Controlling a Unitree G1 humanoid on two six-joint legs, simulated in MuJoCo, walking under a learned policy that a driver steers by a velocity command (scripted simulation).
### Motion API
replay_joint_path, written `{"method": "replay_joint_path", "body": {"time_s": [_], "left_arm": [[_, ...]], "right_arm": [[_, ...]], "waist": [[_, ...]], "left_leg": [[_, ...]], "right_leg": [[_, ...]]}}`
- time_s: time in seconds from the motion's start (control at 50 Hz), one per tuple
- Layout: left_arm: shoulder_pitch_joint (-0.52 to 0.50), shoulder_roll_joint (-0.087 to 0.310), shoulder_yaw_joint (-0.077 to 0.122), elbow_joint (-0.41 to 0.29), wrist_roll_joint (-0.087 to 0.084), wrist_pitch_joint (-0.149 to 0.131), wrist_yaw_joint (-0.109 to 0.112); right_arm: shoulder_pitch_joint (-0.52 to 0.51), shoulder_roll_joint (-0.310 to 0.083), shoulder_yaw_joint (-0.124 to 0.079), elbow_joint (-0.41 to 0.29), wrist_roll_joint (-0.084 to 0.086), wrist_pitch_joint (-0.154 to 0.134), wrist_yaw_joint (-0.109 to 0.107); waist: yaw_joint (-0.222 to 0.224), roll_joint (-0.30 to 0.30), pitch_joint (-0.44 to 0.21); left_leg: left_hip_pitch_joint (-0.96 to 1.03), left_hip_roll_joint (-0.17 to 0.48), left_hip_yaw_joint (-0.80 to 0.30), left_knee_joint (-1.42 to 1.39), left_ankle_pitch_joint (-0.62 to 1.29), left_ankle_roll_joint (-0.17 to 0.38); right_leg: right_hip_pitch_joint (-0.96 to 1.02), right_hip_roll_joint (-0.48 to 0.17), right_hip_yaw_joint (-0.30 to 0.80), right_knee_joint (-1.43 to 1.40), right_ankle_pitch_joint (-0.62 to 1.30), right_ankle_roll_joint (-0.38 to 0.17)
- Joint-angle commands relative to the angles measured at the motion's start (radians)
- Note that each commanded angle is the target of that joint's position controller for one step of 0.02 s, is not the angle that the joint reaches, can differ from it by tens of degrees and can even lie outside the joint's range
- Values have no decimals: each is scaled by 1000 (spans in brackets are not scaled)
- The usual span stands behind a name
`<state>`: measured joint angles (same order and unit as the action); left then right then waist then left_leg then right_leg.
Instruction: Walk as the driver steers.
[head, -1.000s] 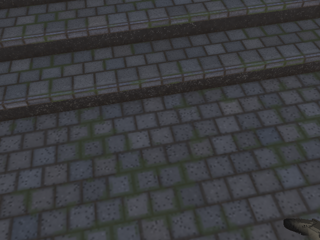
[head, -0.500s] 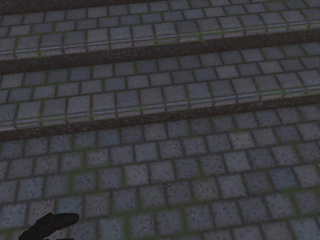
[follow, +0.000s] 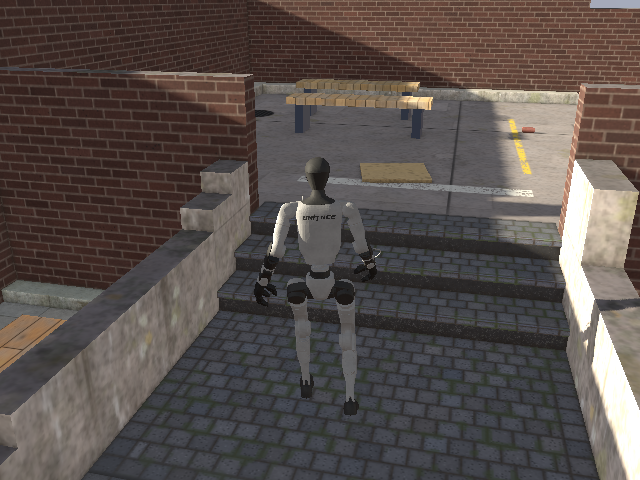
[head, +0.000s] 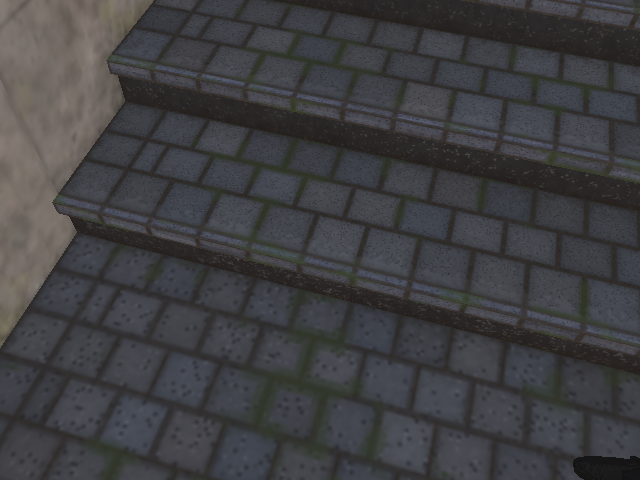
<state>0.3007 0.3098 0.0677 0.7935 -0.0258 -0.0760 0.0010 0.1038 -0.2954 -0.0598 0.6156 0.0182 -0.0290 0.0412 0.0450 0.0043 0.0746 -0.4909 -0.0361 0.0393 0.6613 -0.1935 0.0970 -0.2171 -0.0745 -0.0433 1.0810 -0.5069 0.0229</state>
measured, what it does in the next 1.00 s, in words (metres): walks ahead, turning right: right foot, then left foot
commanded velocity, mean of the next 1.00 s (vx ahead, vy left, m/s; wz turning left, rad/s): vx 0.50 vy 0.00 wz -0.39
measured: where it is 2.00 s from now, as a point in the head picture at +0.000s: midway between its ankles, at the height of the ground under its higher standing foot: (498, 258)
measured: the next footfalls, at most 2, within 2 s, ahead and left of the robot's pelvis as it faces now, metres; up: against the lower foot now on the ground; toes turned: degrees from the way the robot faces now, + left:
right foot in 0.50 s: +0.43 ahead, -0.15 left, +0.00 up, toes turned -12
left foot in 0.94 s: +0.70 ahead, -0.03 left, +0.00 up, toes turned -32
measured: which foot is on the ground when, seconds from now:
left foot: down 0.00-0.48, up 0.50-0.92, down 0.94-1.00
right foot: up 0.00-0.48, down 0.50-0.94, up 0.96-1.00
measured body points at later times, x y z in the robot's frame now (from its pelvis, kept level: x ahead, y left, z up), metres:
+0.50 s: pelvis +0.29 -0.04 +0.00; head +0.32 -0.05 +0.45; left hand +0.53 +0.16 -0.09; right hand +0.28 -0.34 -0.12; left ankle +0.10 +0.07 -0.70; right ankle +0.39 -0.14 -0.72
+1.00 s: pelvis +0.56 -0.08 +0.01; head +0.57 -0.08 +0.46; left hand +0.79 +0.11 -0.09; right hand +0.60 -0.39 -0.07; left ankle +0.67 -0.01 -0.72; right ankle +0.40 -0.14 -0.65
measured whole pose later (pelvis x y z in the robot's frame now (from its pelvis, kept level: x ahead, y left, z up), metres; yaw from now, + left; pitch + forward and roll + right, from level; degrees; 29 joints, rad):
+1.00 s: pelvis +0.56 -0.08 +0.01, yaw -29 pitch +2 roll +1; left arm 0.28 0.30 0.05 0.67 -0.03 -0.02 0.02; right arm 0.15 -0.25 -0.02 0.65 -0.03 -0.08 0.00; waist 0.02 -0.04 -0.01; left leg -0.39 -0.05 -0.01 0.55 -0.18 0.03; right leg -0.33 0.12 0.20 1.07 -0.52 -0.01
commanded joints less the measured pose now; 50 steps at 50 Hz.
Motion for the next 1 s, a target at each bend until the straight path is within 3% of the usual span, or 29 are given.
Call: {"method": "replay_joint_path", "body": {"time_s": [0.02,0.04,0.06,0.12,0.18,0.26,0.38,0.44,0.46,0.48,0.5,0.52,0.54,0.56,0.58,0.6,0.62,0.68,0.72,0.76,0.8,0.84,0.88,0.9,0.92,0.94,0.96,0.98,1.0], "left_arm": [[-67,129,12,-113,-14,-47,0],[-63,125,15,-102,6,-40,4],[-25,121,17,-86,6,-25,1],[7,82,10,-60,4,13,2],[-70,64,7,-78,2,17,4],[-155,39,-1,-99,2,3,-18],[-292,15,-18,-179,6,-8,-61],[-233,53,-2,-197,9,-1,-69],[-150,82,13,-185,9,3,-67],[-4,130,39,-156,9,4,-58],[144,205,66,-130,11,12,-39],[130,285,78,-137,12,5,-33],[156,193,56,-151,13,-1,-28],[101,159,46,-158,17,-6,-23],[32,144,41,-172,13,-6,-21],[-27,124,34,-186,13,-4,-18],[-56,109,25,-199,24,-3,-13],[-87,130,29,-200,16,-3,-3],[-94,150,34,-196,11,3,10],[-59,155,37,-180,4,19,19],[-30,140,32,-173,10,38,18],[-25,121,24,-181,-2,43,21],[-37,119,23,-182,0,51,28],[-68,116,20,-191,5,55,29],[-82,95,11,-196,-2,57,25],[-103,15,-16,-226,14,44,22],[-9,-42,-32,-248,18,24,20],[63,59,-17,-225,1,22,12],[39,95,-3,-212,-19,31,10]], "right_arm": [[199,-141,-41,-7,-7,-32,-7],[145,-108,-30,-7,-16,-38,-7],[120,-85,-21,-8,-27,-45,-8],[120,-94,-24,32,-30,-73,-12],[146,-98,-26,67,-36,-79,-25],[147,-112,-24,91,-31,-79,-39],[213,-141,-33,149,-20,-41,-54],[185,-182,-44,141,-18,-20,-72],[174,-192,-46,136,-18,-12,-79],[157,-191,-44,130,-15,-7,-85],[166,-160,-28,109,-27,-19,-88],[280,-8,20,65,-52,-51,-61],[187,-98,10,70,-23,-93,-38],[88,-142,-1,32,12,-115,-26],[65,-128,6,25,3,-124,-29],[48,-130,2,26,-25,-122,-37],[66,-133,-3,23,-36,-110,-40],[106,-95,8,24,-45,-78,-48],[36,-56,25,0,-46,-70,-52],[-24,-29,37,-10,-44,-67,-49],[-25,-38,37,-3,-25,-58,-46],[-63,-67,29,-25,-16,-57,-39],[-58,-85,17,-35,-29,-65,-36],[3,-89,7,-27,-35,-71,-35],[135,-107,-7,-10,-41,-75,-45],[286,-192,-34,10,-59,-74,-55],[312,-245,-41,17,-73,-61,-56],[300,-205,-45,14,-57,-55,-52],[252,-142,-31,13,-41,-45,-58]], "waist": [[-115,30,-203],[-79,39,-158],[-48,63,-151],[-23,49,-120],[-51,37,-63],[-87,44,-28],[-134,22,18],[-73,83,-66],[-24,101,-120],[58,81,-193],[122,-21,-297],[-6,-279,-378],[79,-157,-466],[82,-97,-318],[35,5,-229],[-1,41,-159],[-36,23,-141],[-77,-19,-113],[-67,-37,-94],[-27,-67,-123],[-12,-118,-169],[-5,-121,-146],[-26,-136,-149],[-74,-156,-168],[-145,-157,-238],[-196,-6,-354],[-111,179,-332],[-101,148,-275],[-94,146,-174]], "left_leg": [[575,331,-511,-366,-8,190],[462,290,-411,-379,105,166],[395,264,-346,-408,165,153],[328,246,-211,-475,306,148],[352,224,-97,-509,346,114],[393,208,6,-546,310,60],[614,282,61,-472,494,49],[658,286,98,-284,963,23],[648,283,109,-156,1082,13],[565,255,129,47,1051,-10],[332,204,128,337,725,-45],[-156,-29,38,687,-334,-113],[-276,-21,-163,783,-380,-94],[-335,36,-169,736,-266,-74],[-300,82,-156,639,-192,-71],[-247,106,-140,554,-164,-88],[-179,121,-143,523,-148,-103],[-109,119,-99,389,-112,-161],[-31,80,-55,211,-3,-189],[57,27,-32,60,146,-198],[75,13,-55,55,157,-195],[13,19,-91,0,65,-171],[68,1,-87,-89,47,-141],[162,-16,-65,-161,80,-116],[371,51,-120,-271,76,-58],[669,246,-326,-261,176,6],[831,449,-759,-343,193,133],[739,510,-886,-347,-65,185],[661,475,-797,-378,-318,186]], "right_leg": [[-551,-49,104,215,130,-36],[-490,-78,108,152,188,-32],[-425,-97,119,131,232,-31],[-402,-93,115,73,312,-6],[-484,-64,149,-60,454,9],[-457,-25,113,-308,652,-2],[-539,4,39,-474,547,-54],[-404,86,-47,-475,385,-111],[-300,122,-64,-474,343,-138],[-91,152,-54,-543,390,-177],[225,38,141,-571,450,-235],[591,-222,697,-612,363,-438],[654,-243,841,-726,269,-458],[543,-212,684,-762,301,-398],[388,-176,578,-776,394,-364],[256,-147,507,-798,530,-345],[166,-124,462,-822,620,-343],[8,-73,354,-848,773,-337],[-104,-2,257,-839,802,-299],[-127,44,222,-799,720,-249],[-68,4,294,-747,634,-227],[14,-41,401,-709,518,-222],[67,-49,458,-642,544,-197],[64,-25,453,-565,663,-180],[7,4,421,-445,687,-146],[-164,104,308,-135,480,-88],[-500,241,276,116,-132,-35],[-601,149,285,290,-101,-1],[-665,111,246,397,-5,18]]}}
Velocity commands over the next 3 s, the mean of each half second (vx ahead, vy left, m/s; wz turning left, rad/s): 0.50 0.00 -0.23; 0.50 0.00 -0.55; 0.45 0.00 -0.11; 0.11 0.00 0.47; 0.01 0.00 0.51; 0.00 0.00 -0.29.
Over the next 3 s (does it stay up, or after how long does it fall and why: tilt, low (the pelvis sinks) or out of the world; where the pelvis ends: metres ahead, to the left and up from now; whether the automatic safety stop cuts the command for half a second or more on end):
stays up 0.89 -0.33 0.17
